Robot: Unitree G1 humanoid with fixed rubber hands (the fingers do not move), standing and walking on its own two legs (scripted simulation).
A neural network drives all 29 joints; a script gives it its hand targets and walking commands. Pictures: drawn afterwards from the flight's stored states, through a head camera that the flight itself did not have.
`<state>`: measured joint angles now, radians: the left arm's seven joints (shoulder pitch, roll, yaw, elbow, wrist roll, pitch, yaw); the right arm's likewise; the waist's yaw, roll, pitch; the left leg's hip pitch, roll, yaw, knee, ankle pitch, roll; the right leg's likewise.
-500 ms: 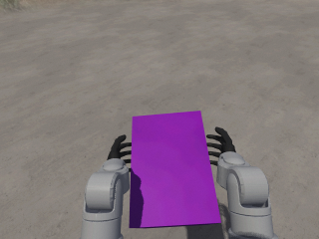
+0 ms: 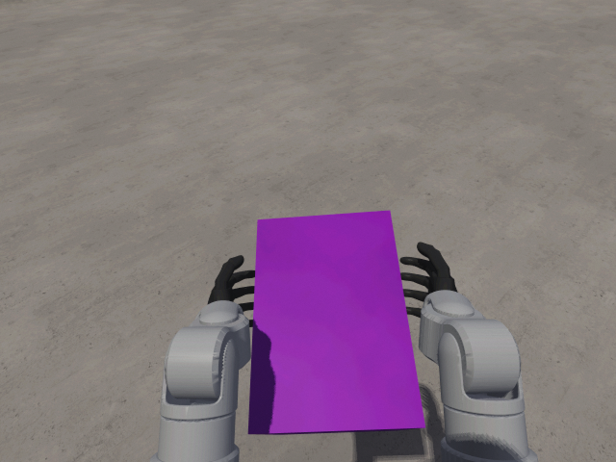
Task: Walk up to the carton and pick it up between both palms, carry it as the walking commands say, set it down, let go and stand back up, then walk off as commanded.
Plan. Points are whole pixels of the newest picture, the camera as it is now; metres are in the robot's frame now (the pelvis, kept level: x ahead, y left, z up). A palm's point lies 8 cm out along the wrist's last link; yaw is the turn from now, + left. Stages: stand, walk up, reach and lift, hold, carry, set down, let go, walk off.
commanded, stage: carry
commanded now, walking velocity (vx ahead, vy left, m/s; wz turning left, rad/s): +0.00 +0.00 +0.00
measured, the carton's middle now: (331, 330) +0.31 -0.01 +0.03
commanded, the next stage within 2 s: none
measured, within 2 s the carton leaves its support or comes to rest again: neither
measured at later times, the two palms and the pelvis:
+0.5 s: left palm (189, 334) +0.26 +0.16 +0.12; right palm (415, 316) +0.26 -0.09 +0.14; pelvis -0.02 +0.03 +0.00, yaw +0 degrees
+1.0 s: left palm (151, 385) +0.20 +0.18 +0.12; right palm (402, 363) +0.21 -0.07 +0.13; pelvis -0.08 +0.05 +0.01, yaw +2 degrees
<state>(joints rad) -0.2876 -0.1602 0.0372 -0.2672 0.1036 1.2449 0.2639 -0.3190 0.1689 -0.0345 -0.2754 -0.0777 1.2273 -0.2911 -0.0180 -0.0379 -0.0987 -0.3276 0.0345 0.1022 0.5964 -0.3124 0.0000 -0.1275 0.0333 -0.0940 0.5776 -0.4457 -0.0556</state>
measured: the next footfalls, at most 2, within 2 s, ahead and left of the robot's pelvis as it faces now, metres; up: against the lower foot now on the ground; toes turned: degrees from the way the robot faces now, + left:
none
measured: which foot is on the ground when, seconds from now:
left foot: down 0.00-1.00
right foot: down 0.00-1.00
